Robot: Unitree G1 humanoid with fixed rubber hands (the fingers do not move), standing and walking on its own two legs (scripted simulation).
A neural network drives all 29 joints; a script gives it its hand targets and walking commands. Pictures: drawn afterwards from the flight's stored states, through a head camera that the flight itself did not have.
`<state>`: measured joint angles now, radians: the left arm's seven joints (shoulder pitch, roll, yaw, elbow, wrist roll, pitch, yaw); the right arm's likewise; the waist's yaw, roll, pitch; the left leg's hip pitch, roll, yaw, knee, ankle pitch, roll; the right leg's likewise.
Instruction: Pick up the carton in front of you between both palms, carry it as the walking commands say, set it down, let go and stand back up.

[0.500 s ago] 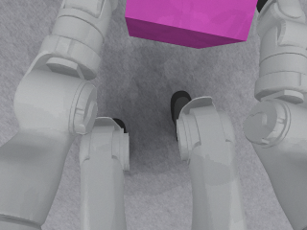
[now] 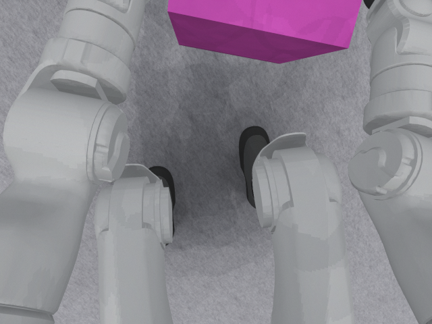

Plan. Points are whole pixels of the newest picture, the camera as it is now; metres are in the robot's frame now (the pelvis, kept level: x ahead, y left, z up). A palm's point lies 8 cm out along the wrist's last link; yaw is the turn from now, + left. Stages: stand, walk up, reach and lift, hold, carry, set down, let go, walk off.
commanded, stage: set down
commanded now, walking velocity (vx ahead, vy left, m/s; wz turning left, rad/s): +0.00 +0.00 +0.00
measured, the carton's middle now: out of the picture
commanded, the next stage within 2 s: let go in 1.36 s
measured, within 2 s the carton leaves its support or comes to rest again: neither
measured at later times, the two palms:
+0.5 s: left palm out of the picture +0.60 -0.01 -0.14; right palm out of the picture +0.49 -0.36 -0.14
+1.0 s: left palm out of the picture +0.62 -0.01 +0.02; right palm out of the picture +0.49 -0.37 +0.02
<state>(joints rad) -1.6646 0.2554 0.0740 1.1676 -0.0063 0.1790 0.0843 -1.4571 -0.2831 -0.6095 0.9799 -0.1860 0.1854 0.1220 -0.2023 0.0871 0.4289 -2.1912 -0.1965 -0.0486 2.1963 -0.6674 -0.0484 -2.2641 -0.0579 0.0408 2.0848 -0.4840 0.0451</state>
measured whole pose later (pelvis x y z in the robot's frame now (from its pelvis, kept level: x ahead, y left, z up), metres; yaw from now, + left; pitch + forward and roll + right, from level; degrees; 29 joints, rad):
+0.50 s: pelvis -0.01 -0.02 +0.01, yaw -1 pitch +35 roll +1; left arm -1.63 0.39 -0.06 0.95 -0.16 0.23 0.14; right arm -1.52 -0.43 -0.38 1.05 0.15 0.11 -0.02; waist -0.19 0.04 0.47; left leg -2.12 -0.11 -0.04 2.17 -0.67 -0.06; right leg -2.23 -0.04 0.01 2.06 -0.44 -0.01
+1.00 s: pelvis +0.01 -0.02 +0.12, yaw -2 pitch +46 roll +3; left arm -1.47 0.33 0.12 0.93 -0.02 0.32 0.11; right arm -1.29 -0.34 -0.42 0.83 0.06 0.26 -0.01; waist -0.20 0.06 0.10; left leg -1.95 -0.10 -0.04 1.76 -0.61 -0.05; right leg -2.07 0.01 0.04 1.68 -0.40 0.01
